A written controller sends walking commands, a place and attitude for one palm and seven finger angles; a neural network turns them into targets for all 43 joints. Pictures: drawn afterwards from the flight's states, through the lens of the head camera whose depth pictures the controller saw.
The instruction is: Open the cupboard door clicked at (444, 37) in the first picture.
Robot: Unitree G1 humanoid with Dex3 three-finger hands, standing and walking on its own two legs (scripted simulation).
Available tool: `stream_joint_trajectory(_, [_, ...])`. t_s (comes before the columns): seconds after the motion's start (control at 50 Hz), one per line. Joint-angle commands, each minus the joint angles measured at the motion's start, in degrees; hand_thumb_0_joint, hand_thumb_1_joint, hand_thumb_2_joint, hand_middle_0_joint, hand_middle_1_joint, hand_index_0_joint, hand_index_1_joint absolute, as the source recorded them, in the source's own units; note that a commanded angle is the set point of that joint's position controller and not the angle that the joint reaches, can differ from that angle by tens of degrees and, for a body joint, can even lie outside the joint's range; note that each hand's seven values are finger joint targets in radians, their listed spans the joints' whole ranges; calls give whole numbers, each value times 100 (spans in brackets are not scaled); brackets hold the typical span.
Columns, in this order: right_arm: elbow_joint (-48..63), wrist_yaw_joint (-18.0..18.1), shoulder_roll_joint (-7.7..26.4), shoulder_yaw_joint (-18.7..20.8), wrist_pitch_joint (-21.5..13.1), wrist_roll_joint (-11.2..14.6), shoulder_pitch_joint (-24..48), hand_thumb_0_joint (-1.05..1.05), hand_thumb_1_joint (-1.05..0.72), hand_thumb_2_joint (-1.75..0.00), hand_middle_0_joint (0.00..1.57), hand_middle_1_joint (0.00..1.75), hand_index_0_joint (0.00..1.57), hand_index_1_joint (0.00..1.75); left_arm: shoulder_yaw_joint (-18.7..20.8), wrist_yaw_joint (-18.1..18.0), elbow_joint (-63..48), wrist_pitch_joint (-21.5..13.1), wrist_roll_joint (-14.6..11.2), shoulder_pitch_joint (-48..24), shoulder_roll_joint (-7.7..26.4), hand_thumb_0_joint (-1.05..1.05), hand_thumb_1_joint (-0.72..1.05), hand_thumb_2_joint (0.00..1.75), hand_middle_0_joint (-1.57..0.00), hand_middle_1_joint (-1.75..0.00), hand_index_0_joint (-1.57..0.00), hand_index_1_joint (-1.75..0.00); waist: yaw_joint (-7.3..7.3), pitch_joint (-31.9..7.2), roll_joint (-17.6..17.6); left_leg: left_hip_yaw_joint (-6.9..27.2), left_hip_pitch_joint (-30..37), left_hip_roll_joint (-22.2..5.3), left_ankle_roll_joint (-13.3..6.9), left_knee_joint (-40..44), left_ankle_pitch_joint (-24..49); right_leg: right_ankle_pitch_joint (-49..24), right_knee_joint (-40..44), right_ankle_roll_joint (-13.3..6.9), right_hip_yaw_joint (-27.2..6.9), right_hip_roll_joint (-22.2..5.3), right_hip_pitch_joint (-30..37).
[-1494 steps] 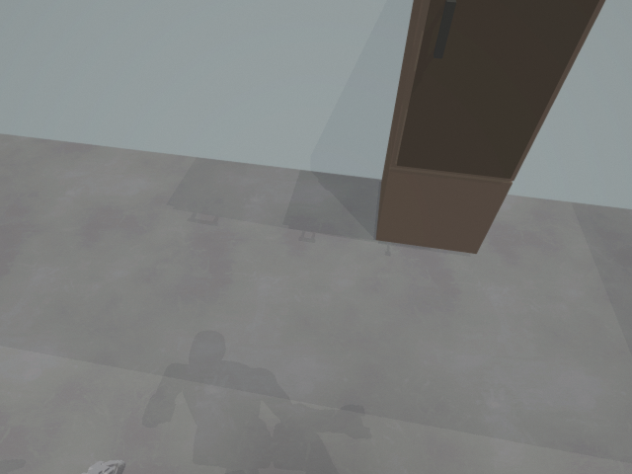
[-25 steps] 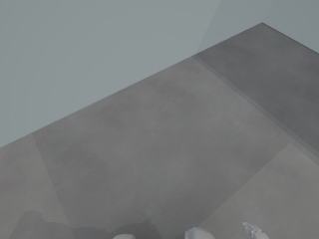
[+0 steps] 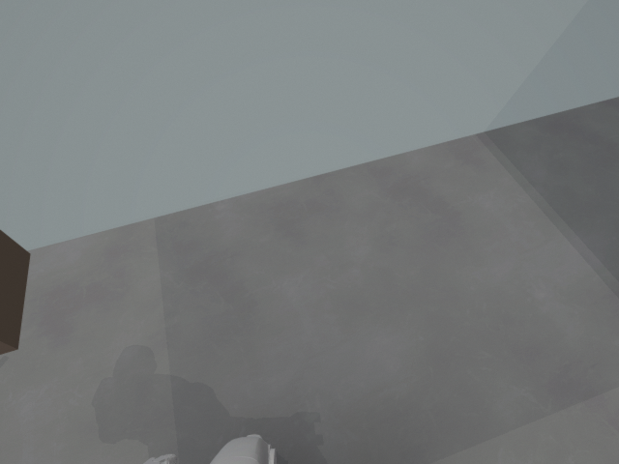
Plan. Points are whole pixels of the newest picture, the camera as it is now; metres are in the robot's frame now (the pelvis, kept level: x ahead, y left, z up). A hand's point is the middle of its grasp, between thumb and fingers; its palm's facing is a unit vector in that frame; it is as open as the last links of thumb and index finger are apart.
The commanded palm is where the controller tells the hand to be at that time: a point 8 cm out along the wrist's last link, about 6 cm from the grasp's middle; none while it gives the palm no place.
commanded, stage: turn to face it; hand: left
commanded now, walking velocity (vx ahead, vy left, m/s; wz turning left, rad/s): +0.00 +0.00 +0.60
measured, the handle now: out of the picture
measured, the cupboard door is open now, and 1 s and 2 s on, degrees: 49 49 49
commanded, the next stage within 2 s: take the last steps up to it in 1.88 s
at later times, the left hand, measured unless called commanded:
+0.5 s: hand out of the picture +0.07 +0.21 -0.16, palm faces +0.28 -0.91 -0.30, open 7.4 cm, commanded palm none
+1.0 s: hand out of the picture -0.07 +0.19 -0.18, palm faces +0.60 -0.76 -0.26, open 7.4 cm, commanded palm none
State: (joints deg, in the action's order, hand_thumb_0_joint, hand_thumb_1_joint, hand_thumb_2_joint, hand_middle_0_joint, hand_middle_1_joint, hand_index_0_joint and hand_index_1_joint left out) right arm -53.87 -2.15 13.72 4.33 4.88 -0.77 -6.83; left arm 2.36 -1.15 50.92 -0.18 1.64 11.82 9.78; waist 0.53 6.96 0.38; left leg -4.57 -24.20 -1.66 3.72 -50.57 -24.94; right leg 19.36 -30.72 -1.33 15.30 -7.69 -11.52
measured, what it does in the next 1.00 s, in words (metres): steps on the spot, turning left: left foot, then right foot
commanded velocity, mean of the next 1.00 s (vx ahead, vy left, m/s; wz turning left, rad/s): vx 0.00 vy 0.00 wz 0.60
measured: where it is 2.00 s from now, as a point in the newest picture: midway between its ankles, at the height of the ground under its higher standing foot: outside the picture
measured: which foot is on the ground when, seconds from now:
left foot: up 0.00-0.08, down 0.10-0.48, up 0.50-0.84, down 0.86-1.00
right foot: down 0.00-0.10, up 0.12-0.46, down 0.48-0.86, up 0.88-1.00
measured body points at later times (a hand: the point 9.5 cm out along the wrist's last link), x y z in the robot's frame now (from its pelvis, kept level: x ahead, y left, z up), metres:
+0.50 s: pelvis +0.01 -0.03 -0.01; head +0.07 -0.04 +0.43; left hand +0.05 +0.25 -0.13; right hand +0.15 -0.26 -0.17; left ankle +0.00 +0.12 -0.73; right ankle +0.04 -0.14 -0.74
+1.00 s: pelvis +0.01 -0.02 -0.01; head +0.05 +0.02 +0.44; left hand -0.10 +0.23 -0.16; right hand +0.26 -0.16 -0.14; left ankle -0.03 +0.07 -0.74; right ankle +0.06 -0.16 -0.67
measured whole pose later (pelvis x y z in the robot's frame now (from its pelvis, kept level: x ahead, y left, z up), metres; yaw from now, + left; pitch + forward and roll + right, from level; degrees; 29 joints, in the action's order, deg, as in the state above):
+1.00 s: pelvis +0.01 -0.02 -0.01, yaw +36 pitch +1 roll +0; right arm -50.7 -0.7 13.0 3.4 1.7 -1.4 -6.4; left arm 4.7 -0.5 53.5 3.7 1.3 11.3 14.8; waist -0.5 5.7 2.1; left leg -2.6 -18.4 0.9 -2.0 -33.2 -16.0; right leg 27.2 -64.3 4.6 3.3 -6.3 -27.2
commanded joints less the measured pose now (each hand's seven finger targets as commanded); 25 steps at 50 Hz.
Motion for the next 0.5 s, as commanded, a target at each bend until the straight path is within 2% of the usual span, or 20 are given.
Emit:
stream_joint_trajectory(0.0, [606,18,150,2,-251,29,305,0,-90,-90,20,30,20,30,418,-74,-175,-81,18,455,1297,0,90,90,-20,-30,-20,-30,-241,-982,1132,-241,48,17,-166,1081,32,-4037,283,-416,-743,-1507,1105])
stream_joint_trajectory(0.02, [573,30,224,11,-278,14,134,0,-90,-90,20,30,20,30,437,-54,-185,-81,-9,413,1332,0,90,90,-20,-30,-20,-30,-136,-1086,975,-334,428,102,-211,1560,389,-4039,-7,-305,-584,-1457,982])
stream_joint_trajectory(0.04, [524,43,332,47,-306,-15,-123,0,-90,-90,20,30,20,30,441,-25,-189,-78,-53,376,1341,0,90,90,-20,-30,-20,-30,43,-1211,772,-370,1089,170,-288,2152,964,-3910,-503,-115,-390,-1351,631])
stream_joint_trajectory(0.06, [422,64,728,153,-347,-53,-584,0,-90,-90,20,30,20,30,423,6,-273,-58,-92,263,1248,0,90,90,-20,-30,-20,-30,342,-1456,63,283,2205,-388,-566,2584,2210,-2790,-1494,184,-213,-1113,-340])
stream_joint_trajectory(0.08, [382,111,1435,336,-369,-98,-1007,0,-90,-90,20,30,20,30,315,65,-553,-27,-130,52,809,0,90,90,-20,-30,-20,-30,578,-1537,-1810,2636,2986,-2099,-1515,2793,4524,1472,-2904,642,-236,-156,-2135])
stream_joint_trajectory(0.1, [280,143,1558,329,-308,-43,-1311,0,-90,-90,20,30,20,30,241,15,-792,62,-51,-428,867,0,90,90,-20,-30,-20,-30,663,-1391,-1198,2617,2622,-2447,-1858,2789,4627,1977,-3501,553,-1000,-48,-2318])
stream_joint_trajectory(0.12, [306,230,1420,305,-359,-51,-1158,0,-90,-90,20,30,20,30,273,-23,-711,96,-53,-531,771,0,90,90,-20,-30,-20,-30,564,-1466,-1343,2614,2541,-2160,-1791,2792,4483,1698,-3740,575,-1310,-27,-2527])
stream_joint_trajectory(0.14, [402,282,1281,272,-365,-54,-844,0,-90,-90,20,30,20,30,295,-14,-608,116,-63,-540,843,0,90,90,-20,-30,-20,-30,454,-1229,-1318,2331,2129,-1896,-1647,2901,3955,1297,-3872,587,-1500,-30,-2495])
stream_joint_trajectory(0.16, [503,296,1139,221,-372,-61,-476,0,-90,-90,20,30,20,30,321,21,-480,147,-63,-407,855,0,90,90,-20,-30,-20,-30,254,-1066,-1069,2019,1778,-1627,-1493,3021,3472,870,-3882,604,-1563,-20,-2342])
stream_joint_trajectory(0.18, [550,296,1068,186,-392,-59,-288,0,-90,-90,20,30,20,30,329,54,-379,171,-51,-263,856,0,90,90,-20,-30,-20,-30,123,-966,-839,1770,1543,-1398,-1350,3094,3180,568,-3810,609,-1547,32,-2192])
stream_joint_trajectory(0.2, [571,290,1024,168,-416,-58,-209,0,-90,-90,20,30,20,30,326,74,-320,176,-41,-150,838,0,90,90,-20,-30,-20,-30,34,-978,-665,1650,1481,-1288,-1282,3143,2953,398,-3664,617,-1534,49,-2084])
stream_joint_trajectory(0.24, [557,272,1025,163,-422,-65,-185,0,-90,-90,20,30,20,30,310,71,-317,190,-55,-99,798,0,90,90,-20,-30,-20,-30,2,-912,-656,1641,1315,-1211,-1293,3176,2702,409,-3156,628,-1492,121,-1864])
stream_joint_trajectory(0.26, [530,264,1023,169,-418,-71,-256,0,-90,-90,20,30,20,30,304,68,-341,191,-55,-158,770,0,90,90,-20,-30,-20,-30,35,-876,-561,1720,1274,-1182,-1303,3189,2623,421,-2906,621,-1465,190,-1789])
stream_joint_trajectory(0.34, [528,231,1073,237,-357,-98,-217,0,-90,-90,20,30,20,30,271,63,-461,162,-71,-239,714,0,90,90,-20,-30,-20,-30,57,-890,-897,1921,1011,-1044,-1263,3045,2251,552,-1673,583,-1309,447,-1169])
stream_joint_trajectory(0.38, [570,227,1114,280,-324,-92,-104,0,-90,-90,20,30,20,30,275,57,-437,117,-86,-21,702,0,90,90,-20,-30,-20,-30,-27,-966,-973,2055,808,-932,-1180,2814,2347,321,-912,537,-1192,641,-601])
stream_joint_trajectory(0.4, [608,220,1089,288,-312,-64,6,0,-90,-90,20,30,20,30,291,51,-397,77,-89,216,778,0,90,90,-20,-30,-20,-30,-166,-999,-926,2031,554,-837,-1070,2597,2286,-98,-319,522,-1175,679,-120])
stream_joint_trajectory(0.42, [651,211,947,278,-308,-29,67,0,-90,-90,20,30,20,30,331,23,-345,23,-86,476,898,0,90,90,-20,-30,-20,-30,-312,-1112,-582,1918,127,-580,-848,2231,1910,-569,575,477,-1287,494,598])
stream_joint_trajectory(0.44, [723,176,617,237,-312,30,-18,0,-90,-90,20,30,20,30,426,-31,-332,-51,-2,675,1349,0,90,90,-20,-30,-20,-30,-396,-1231,637,1269,-811,67,-441,1176,690,-487,1354,140,-2466,-695,1387])
stream_joint_trajectory(0.46, [857,145,417,195,-326,20,72,0,-90,-90,20,30,20,30,459,-58,-368,-40,35,598,1745,0,90,90,-20,-30,-20,-30,-456,-1041,1841,541,-1253,623,-144,-413,-1046,-1180,1588,-552,-3582,-2062,1070])
stream_joint_trajectory(0.48, [785,147,642,236,-273,-34,122,0,-90,-90,20,30,20,30,405,-93,-391,-63,-14,465,1537,0,90,90,-20,-30,-20,-30,-366,-914,1686,897,-1161,258,-201,-1471,-943,-1471,1477,-758,-3386,-2049,480])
